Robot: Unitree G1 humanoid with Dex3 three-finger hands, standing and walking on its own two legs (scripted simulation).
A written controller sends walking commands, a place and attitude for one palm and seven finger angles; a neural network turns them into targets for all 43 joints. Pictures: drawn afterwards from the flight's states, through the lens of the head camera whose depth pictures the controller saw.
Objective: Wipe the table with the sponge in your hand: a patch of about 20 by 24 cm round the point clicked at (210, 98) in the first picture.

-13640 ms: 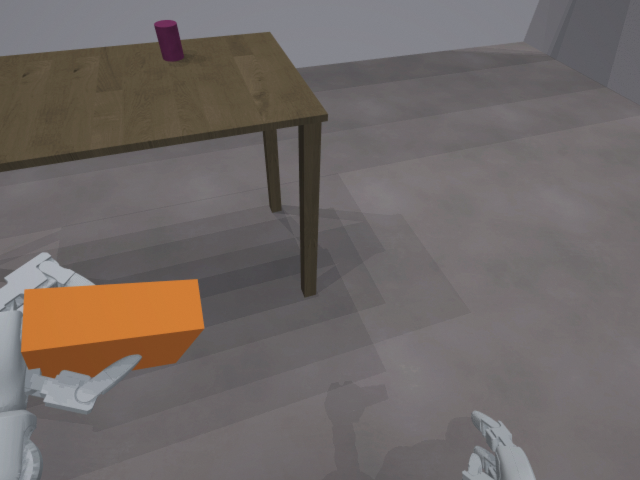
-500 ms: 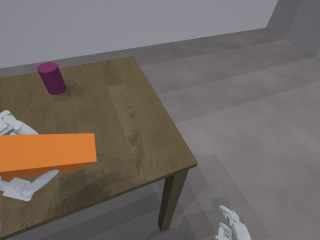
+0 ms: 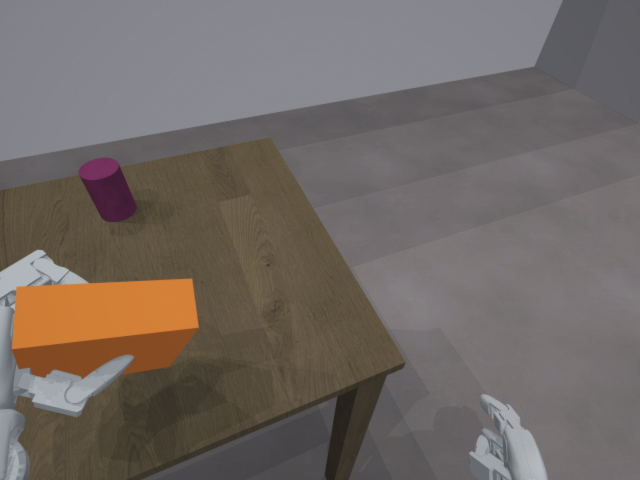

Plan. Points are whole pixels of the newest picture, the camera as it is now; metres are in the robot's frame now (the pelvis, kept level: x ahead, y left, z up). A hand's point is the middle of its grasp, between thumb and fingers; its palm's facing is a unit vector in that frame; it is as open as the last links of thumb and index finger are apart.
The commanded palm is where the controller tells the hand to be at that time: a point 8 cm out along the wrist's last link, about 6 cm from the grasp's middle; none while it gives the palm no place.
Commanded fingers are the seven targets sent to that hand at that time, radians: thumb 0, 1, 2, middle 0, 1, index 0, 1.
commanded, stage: come to a stop and stand still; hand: left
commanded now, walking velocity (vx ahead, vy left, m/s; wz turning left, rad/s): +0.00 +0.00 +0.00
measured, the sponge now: (134, 332) +0.23 +0.20 +0.13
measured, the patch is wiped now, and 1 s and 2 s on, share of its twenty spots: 0.00 0.00 0.00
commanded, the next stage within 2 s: look again from close up in 0.18 s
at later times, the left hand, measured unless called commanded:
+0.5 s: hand (68, 326) +0.22 +0.26 +0.15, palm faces +0.27 -0.83 -0.48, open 9.2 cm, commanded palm +0.16 +0.30 +0.17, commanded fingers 0.00 0.10 1.30 -1.20 -1.60 -1.20 -1.60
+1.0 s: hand (22, 345) +0.20 +0.28 +0.16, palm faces +0.37 -0.85 -0.38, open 9.2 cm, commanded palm +0.13 +0.31 +0.17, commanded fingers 0.00 0.10 1.30 -1.20 -1.60 -1.20 -1.60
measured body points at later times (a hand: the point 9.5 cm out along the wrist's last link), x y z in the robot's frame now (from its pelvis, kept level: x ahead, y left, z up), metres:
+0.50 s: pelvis +0.00 +0.02 -0.01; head +0.04 +0.03 +0.44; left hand +0.20 +0.30 +0.17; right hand +0.14 -0.22 -0.09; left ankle +0.00 +0.12 -0.74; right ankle -0.03 -0.09 -0.74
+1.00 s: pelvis -0.04 +0.03 +0.00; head +0.01 +0.06 +0.44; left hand +0.17 +0.33 +0.18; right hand +0.17 -0.17 -0.06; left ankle +0.00 +0.12 -0.74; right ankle -0.03 -0.09 -0.74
